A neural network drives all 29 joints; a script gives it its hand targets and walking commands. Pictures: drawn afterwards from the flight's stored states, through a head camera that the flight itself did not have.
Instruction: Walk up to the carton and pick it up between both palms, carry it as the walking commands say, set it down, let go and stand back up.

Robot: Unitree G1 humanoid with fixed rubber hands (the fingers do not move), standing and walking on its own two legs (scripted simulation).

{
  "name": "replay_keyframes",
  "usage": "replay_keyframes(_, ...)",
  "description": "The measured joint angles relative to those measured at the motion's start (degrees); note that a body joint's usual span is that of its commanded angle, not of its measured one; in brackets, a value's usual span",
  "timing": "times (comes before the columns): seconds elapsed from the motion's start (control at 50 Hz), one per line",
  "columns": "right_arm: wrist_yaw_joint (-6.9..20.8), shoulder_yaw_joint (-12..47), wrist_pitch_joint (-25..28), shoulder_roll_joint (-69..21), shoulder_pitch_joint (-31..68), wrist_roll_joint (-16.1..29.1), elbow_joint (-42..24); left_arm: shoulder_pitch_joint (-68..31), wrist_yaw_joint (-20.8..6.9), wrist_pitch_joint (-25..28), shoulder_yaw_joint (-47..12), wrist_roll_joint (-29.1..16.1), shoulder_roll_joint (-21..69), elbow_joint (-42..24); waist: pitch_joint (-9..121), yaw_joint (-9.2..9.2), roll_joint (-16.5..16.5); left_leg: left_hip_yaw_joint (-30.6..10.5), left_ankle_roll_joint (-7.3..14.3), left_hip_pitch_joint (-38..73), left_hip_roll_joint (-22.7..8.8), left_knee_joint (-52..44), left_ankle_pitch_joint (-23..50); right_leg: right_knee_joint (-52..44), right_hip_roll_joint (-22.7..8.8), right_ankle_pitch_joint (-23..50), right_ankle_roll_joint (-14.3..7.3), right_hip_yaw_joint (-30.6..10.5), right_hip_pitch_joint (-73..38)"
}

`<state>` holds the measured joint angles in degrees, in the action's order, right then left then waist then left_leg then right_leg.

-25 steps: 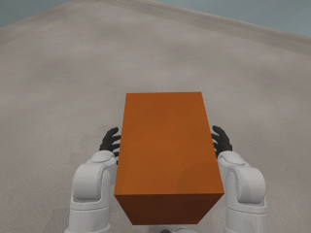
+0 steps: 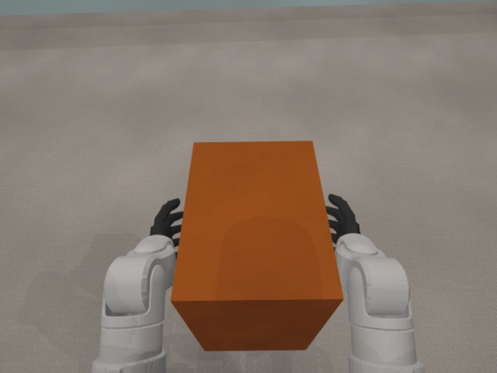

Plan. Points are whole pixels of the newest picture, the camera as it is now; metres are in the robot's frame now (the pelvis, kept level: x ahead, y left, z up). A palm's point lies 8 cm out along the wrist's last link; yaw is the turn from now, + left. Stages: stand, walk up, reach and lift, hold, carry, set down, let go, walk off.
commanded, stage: carry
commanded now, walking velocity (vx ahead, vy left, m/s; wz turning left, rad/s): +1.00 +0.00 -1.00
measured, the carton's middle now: (254, 254) +0.31 +0.02 +0.01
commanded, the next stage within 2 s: none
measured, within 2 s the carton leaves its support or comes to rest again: neither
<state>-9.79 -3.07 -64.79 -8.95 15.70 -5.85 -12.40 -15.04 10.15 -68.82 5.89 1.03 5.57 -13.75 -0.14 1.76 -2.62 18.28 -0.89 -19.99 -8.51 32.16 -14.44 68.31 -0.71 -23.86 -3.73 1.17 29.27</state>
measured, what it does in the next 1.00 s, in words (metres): walks ahead, turning right: right foot, then left foot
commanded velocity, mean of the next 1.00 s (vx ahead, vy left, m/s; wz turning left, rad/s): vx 1.00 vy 0.00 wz -1.00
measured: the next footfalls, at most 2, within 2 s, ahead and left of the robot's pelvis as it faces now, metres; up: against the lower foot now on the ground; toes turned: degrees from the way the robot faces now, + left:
right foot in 0.30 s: +0.41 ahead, -0.09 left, +0.00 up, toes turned -21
left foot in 0.64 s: +0.86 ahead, -0.05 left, +0.00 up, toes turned -25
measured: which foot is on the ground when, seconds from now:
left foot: down 0.00-0.30, up 0.32-0.62, down 0.64-1.00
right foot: up 0.00-0.28, down 0.30-0.66, up 0.68-1.00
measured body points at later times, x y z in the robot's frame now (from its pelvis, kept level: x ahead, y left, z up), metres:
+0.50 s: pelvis +0.44 -0.07 +0.01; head +0.48 -0.09 +0.46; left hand +0.76 -0.03 +0.05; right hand +0.68 -0.29 +0.05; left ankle +0.54 +0.09 -0.66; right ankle +0.37 -0.08 -0.73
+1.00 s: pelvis +0.82 -0.27 +0.00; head +0.85 -0.27 +0.45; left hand +1.10 -0.44 +0.06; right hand +0.87 -0.59 +0.08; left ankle +0.83 -0.04 -0.72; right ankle +0.83 -0.42 -0.71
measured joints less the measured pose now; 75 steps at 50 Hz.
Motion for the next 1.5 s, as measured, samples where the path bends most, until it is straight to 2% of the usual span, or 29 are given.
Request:
replay_keyframes(0.06, -0.13, -1.24, -1.3, 0.24, -0.77, 0.54, -0.2, 0.09, -0.11, -0.29, -0.1, 0.96, 1.49, 1.49, 0.45, -1.83, 1.83, 3.52, -2.05, 7.77, -1.37, -4.81, -2.6, -9.69, -2.69, 0.85, 0.21, 3.55, 4.5)
replay_keyframes(0.14, 0.2, -2.83, -1.26, 0.25, -0.85, 1.62, -2.27, 0.5, -0.09, 0.2, -0.96, 2.68, 3.02, -0.42, -0.06, -4.01, 2.64, 7.86, -4.4, 18.07, -2.72, -11.19, -5.36, -21.84, -3.39, 12.26, -0.25, 6.82, 8.42)
replay_keyframes(0.2, 0.77, -3.25, -1.11, 0.33, -1.32, 1.98, -3.92, 0.93, 0.04, 0.11, -2.45, 3.44, 2.96, -2.19, -0.21, -4.62, 2.49, 10.1, -7.3, 25.5, -4.46, -13.68, -7.55, -30.58, -0.95, 18.36, -1.9, 9.95, 7.27)
replay_keyframes(0.26, 1.44, -2.89, -1.7, 0.63, -2.75, 1.78, -4.1, 2.24, 0.16, -0.77, -3.86, 3.88, 2.66, -2.52, 0.93, -3.35, 2.6, 10.74, -10.19, 31.07, -7.96, -7.53, -9.27, -36.33, 3.53, 18.86, -4.01, 14.09, 0.7)
replay_keyframes(0.3, 2.0, -2.73, -2.17, 0.86, -3.37, 1.02, -2.81, 2.47, 0.13, -1.35, -4.2, 4.09, 2.6, -0.97, 2.43, -1.34, 2.19, 6.52, -10.16, 28.82, -11.32, 9.11, -5.18, -38.99, 6.18, 16.43, -6.34, 13.9, -5.51)
replay_keyframes(0.32, 2.21, -3.14, -2.08, 0.67, -2.59, 0.66, -1.5, 2.19, 0.09, -1.09, -3.88, 4.24, 2.63, 0.07, 2.41, -0.18, 3.14, 0.93, -9.62, 24.46, -11.96, 20.83, -7.14, -36.01, 7.29, 13.32, -6.95, 13.2, -5.83)
replay_keyframes(0.38, 2.43, -3.39, -1.75, 0.37, -1.15, 0.31, 1.63, 1.98, 0.0, -1.25, -2.86, 4.27, 2.43, 1.43, 0.4, 1.88, 3.5, -13.68, -9.52, 8.04, -4.93, 45.88, -12.73, -35.46, 8.71, 8.87, -6.43, 9.08, -9.73)
replay_keyframes(0.44, 2.35, -2.51, -2.42, 0.5, -1.69, -0.27, 1.75, 2.7, 0.32, -1.59, -2.25, 3.32, 2.56, 1.65, -1.89, 2.78, 3.47, -17.03, -8.77, -4.11, -1.6, 41.2, -12.81, -41.97, 9.14, 8.55, -5.36, 4.2, -16.73)
replay_keyframes(0.48, 2.26, -2.29, -2.29, 0.58, -2.21, -0.24, 0.52, 3.18, 0.77, -0.99, -2.52, 2.37, 2.51, 0.96, -3.1, 2.67, 3.32, -17.41, -8.74, -9.66, -1.13, 30.75, -12.25, -46.36, 8.84, 8.26, -4.85, 1.08, -21.42)
replay_keyframes(0.54, 2.1, -2.14, -1.47, 0.68, -2.83, -0.23, -2.15, 3.47, 0.82, 0.78, -3.34, 1.84, 2.45, -0.25, -3.9, 1.61, 2.94, -17.29, -8.49, -13.81, -0.44, 11.86, -2.85, -51.26, 7.87, 6.73, -3.94, -3.16, -27.78)
replay_keyframes(0.6, 2.0, -2.23, -0.49, 0.67, -2.86, 0.01, -3.96, 3.08, 0.55, 1.96, -3.71, 2.17, 2.5, -1.45, -3.4, -0.08, 2.04, -14.54, -7.16, -13.38, 1.36, -2.15, 7.54, -50.21, 6.3, 2.14, -2.99, -6.86, -32.04)
replay_keyframes(0.64, 1.92, -1.56, 0.0, 0.49, -2.04, 0.22, -3.73, 3.48, 0.36, 1.93, -3.1, 2.61, 2.41, -3.05, -2.19, 0.05, 2.37, -11.7, -5.36, -8.67, 1.31, -8.7, 12.59, -37.2, 5.97, -0.97, -2.34, -7.33, -29.25)
replay_keyframes(0.66, 1.83, -0.78, 0.29, 0.31, -1.18, 0.1, -3.18, 3.48, 0.05, 1.8, -2.42, 2.71, 1.95, -3.97, -1.41, 0.43, 1.95, -9.67, -3.12, -7.24, 0.76, -8.28, 17.8, -26.11, 5.01, 0.05, -2.12, -6.33, -25.22)
replay_keyframes(0.7, 1.3, 0.24, 1.29, -0.03, 0.13, -0.43, -1.2, 1.97, -0.82, 1.63, -1.26, 2.18, 0.34, -3.11, -0.73, 0.27, -0.42, -5.62, -3.59, -6.08, 0.42, -2.69, 9.2, -6.76, 3.51, 0.33, -1.8, -5.57, -15.95)
replay_keyframes(0.74, 0.57, 0.42, 0.81, -0.18, 0.6, -0.36, 0.27, 0.93, -0.88, 0.71, -0.62, 1.33, -0.5, -1.5, -0.93, 0.16, -1.3, -2.14, -2.33, -3.17, -0.32, -1.27, 4.17, 0.5, 2.24, 2.3, -1.33, -3.28, -8.65)
replay_keyframes(0.78, 0.14, 0.23, -0.49, -0.09, 0.34, -0.06, 0.96, 1.19, -0.78, -0.12, -0.12, 1.13, 0.08, -0.37, -0.75, -0.24, -0.26, 0.89, -1.44, 1.39, -1.9, -2.83, 2.74, -2.28, 0.73, 2.73, -0.94, -0.12, -3.83)
replay_keyframes(0.84, -0.01, -0.62, -1.78, 0.22, -0.74, 0.58, -0.12, 1.63, -0.56, -0.55, -0.4, 1.57, 1.39, 0.04, -0.36, -1.94, 1.52, 4.49, -3.1, 8.52, -3.52, -6.64, -0.11, -12.43, -1.53, 1.88, -0.93, 3.66, 0.94)
replay_keyframes(0.9, 0.11, -1.76, -1.88, 0.31, -1.11, 1.32, -1.79, 1.59, -0.37, -0.32, -0.98, 2.5, 2.5, -0.86, -0.26, -3.49, 2.53, 7.7, -4.84, 15.23, -4.68, -9.56, -3.05, -22.37, -2.47, 7.98, -1.06, 6.27, 4.11)
replay_keyframes(1.02, 0.96, -2.38, -2.12, 0.64, -2.82, 1.69, -3.47, 2.57, -0.03, -0.74, -3.27, 3.45, 2.59, -1.84, 1.23, -3.53, 2.84, 10.55, -10.47, 27.14, -8.95, -5.21, -9.54, -35.63, 2.11, 16.27, -3.24, 13.04, -0.87)
replay_keyframes(1.06, 1.32, -2.47, -2.49, 0.78, -3.16, 1.13, -2.39, 2.76, -0.04, -0.9, -3.61, 3.5, 2.54, -0.31, 2.22, -1.8, 2.93, 5.99, -10.48, 25.13, -12.38, 9.81, -7.11, -37.09, 4.66, 14.53, -5.3, 13.75, -5.53)
replay_keyframes(1.08, 1.48, -2.8, -2.48, 0.69, -2.51, 0.9, -1.21, 2.75, -0.06, -0.62, -3.47, 3.65, 2.54, 0.56, 2.03, -0.89, 3.92, 0.28, -10.13, 21.44, -12.81, 19.91, -9.1, -34.48, 5.8, 11.79, -5.92, 13.35, -5.98)
replay_keyframes(1.12, 1.64, -3.15, -2.32, 0.43, -1.62, 0.89, 0.96, 3.11, -0.07, -0.69, -3.05, 3.88, 2.5, 1.22, 1.08, 0.48, 4.05, -10.65, -10.5, 11.38, -7.94, 37.8, -14.01, -33.73, 6.98, 8.3, -6.42, 11.01, -7.89)
replay_keyframes(1.16, 1.68, -2.79, -2.7, 0.5, -1.77, 0.79, 1.49, 3.65, 0.23, -1.29, -2.9, 3.44, 2.43, 1.16, -0.63, 1.28, 3.9, -15.39, -10.17, 2.51, -3.76, 43.81, -14.78, -38.07, 7.62, 8.58, -5.46, 8.4, -12.17)
replay_keyframes(1.26, 1.48, -1.86, -2.36, 0.58, -2.26, 0.74, -0.76, 4.69, 1.21, -0.36, -2.86, 1.43, 2.26, -0.95, -3.45, 2.45, 3.37, -17.14, -9.45, -11.83, -0.84, 25.12, -11.45, -49.35, 7.56, 8.55, -4.41, 0.54, -23.02)
replay_keyframes(1.32, 1.34, -1.6, -1.57, 0.56, -2.27, 0.67, -3.05, 4.64, 1.22, 1.16, -3.04, 0.98, 2.27, -2.44, -3.56, 1.49, 3.18, -17.1, -8.79, -14.48, 0.22, 7.51, 0.17, -52.9, 6.57, 6.39, -3.33, -3.61, -28.71)
replay_keyframes(1.38, 1.29, -1.53, -0.53, 0.49, -1.96, 0.87, -3.91, 3.94, 1.01, 1.77, -2.77, 1.33, 2.36, -3.42, -2.43, 0.03, 2.64, -13.99, -6.85, -12.33, 1.94, -5.44, 9.82, -47.82, 5.39, 0.61, -2.41, -6.98, -31.18)
replay_keyframes(1.42, 1.19, -0.64, -0.21, 0.23, -0.79, 0.89, -3.17, 4.17, 0.62, 1.47, -1.84, 1.7, 2.02, -4.84, -0.78, 0.44, 3.46, -11.34, -3.83, -7.67, 0.98, -9.97, 17.84, -30.01, 5.42, -2.1, -1.46, -6.48, -25.87)
replay_keyframes(1.46, 0.63, 0.67, 0.78, -0.11, 0.5, 0.42, -1.24, 2.8, -0.45, 1.19, -0.76, 1.4, 0.18, -4.25, 0.24, 0.68, 1.2, -8.37, -4.01, -6.44, 0.4, -4.99, 9.24, -9.55, 4.25, -1.68, -0.49, -5.44, -15.96)
replay_keyframes(1.5, -0.12, 1.05, 0.67, -0.4, 1.42, 0.12, 1.27, 1.22, -1.0, 0.26, 0.23, 0.8, -1.07, -1.95, -0.12, 0.51, -1.16, -4.76, -3.32, -4.01, 0.21, -2.95, 4.63, -1.52, 2.46, 1.52, 0.07, -3.17, -8.23)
